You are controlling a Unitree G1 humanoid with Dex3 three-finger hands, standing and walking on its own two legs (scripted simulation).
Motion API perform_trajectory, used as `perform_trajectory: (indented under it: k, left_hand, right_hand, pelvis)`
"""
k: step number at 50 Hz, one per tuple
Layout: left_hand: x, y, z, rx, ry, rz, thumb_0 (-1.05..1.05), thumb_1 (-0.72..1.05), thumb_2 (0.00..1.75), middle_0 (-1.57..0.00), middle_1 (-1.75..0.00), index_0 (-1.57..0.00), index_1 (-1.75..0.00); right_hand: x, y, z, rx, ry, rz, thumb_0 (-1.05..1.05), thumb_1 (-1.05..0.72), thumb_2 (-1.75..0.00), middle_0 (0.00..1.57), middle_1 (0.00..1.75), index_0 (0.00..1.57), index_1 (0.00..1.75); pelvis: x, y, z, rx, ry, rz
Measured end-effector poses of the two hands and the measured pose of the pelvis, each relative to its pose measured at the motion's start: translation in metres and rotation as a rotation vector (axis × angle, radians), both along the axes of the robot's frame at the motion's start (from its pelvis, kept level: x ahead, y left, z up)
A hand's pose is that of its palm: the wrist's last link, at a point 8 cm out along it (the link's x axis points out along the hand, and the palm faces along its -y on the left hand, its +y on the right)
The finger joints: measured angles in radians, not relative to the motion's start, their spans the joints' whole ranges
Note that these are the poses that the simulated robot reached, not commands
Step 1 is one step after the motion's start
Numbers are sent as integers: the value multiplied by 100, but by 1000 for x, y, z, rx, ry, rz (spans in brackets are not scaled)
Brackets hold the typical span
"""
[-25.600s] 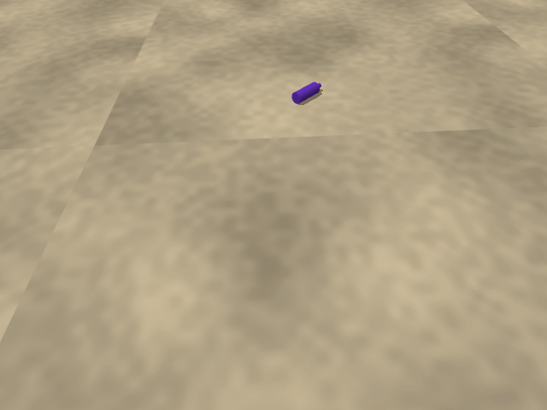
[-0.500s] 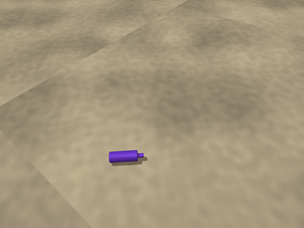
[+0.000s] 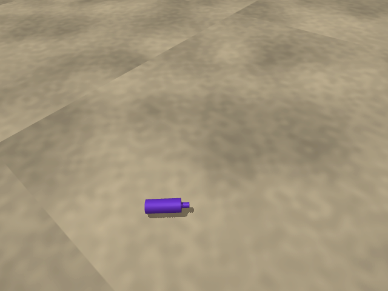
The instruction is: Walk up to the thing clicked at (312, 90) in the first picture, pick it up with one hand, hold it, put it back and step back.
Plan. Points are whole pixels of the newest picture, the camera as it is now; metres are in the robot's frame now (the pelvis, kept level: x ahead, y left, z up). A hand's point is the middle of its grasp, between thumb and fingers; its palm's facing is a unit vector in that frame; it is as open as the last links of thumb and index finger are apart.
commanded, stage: walk up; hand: left
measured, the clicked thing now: (167, 205) +0.70 +0.19 -0.74
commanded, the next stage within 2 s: none
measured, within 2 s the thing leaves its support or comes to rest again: neither
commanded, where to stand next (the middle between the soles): +0.33 +0.03 m, yaw +1 degrees
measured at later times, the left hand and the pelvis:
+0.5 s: hand (65, 261) +0.23 +0.35 -0.15, palm faces -0.10 -0.93 -0.35, open 7.3 cm; pelvis +0.16 +0.07 -0.01, yaw -2 degrees
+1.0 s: hand (97, 214) +0.37 +0.31 -0.18, palm faces -0.05 -0.95 -0.32, open 7.3 cm; pelvis +0.25 +0.07 -0.03, yaw -2 degrees
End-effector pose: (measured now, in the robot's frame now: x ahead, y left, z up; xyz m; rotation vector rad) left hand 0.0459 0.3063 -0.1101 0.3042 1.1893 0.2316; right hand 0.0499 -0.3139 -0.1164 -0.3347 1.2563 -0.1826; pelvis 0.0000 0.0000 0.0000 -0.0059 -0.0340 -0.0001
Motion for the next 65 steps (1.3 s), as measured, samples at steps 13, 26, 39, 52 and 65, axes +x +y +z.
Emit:
perform_trajectory:
  k: [13, 26, 39, 52, 65]
  left_hand:
    - [34, 89, -33, 19, 147, 5, 1, 91, 90, -20, -30, -20, -30]
    - [197, 81, -4, 4, -8, -132, 0, 91, 90, -20, -30, -20, -30]
    - [303, 31, -3, 8, -124, -150, 0, 91, 90, -20, -30, -21, -30]
    - [319, 56, -33, -32, -41, -79, 0, 91, 90, -20, -30, -21, -30]
    - [294, 45, -20, 33, 23, -89, 0, 91, 90, -20, -30, -21, -30]
  right_hand:
    - [70, 49, 9, -78, -88, -17, 1, -90, -90, 20, 30, 20, 29]
    - [109, 74, 6, -22, -44, -71, 1, -90, -90, 21, 30, 20, 30]
    - [218, 62, -22, 13, -65, -37, 1, -90, -90, 20, 30, 20, 29]
    - [255, 63, 1, -97, -75, -13, 1, -90, -90, 20, 30, 20, 30]
    - [276, 41, -15, -45, -122, -32, 1, -90, -90, 20, 30, 20, 29]
  pelvis:
    - [73, 64, -23, -4, -25, -4]
    - [162, 73, -9, 12, -29, -36]
    - [230, 51, -20, 15, -12, -44]
    - [253, 64, -23, -11, 1, -33]
    - [243, 46, -23, 9, -7, -43]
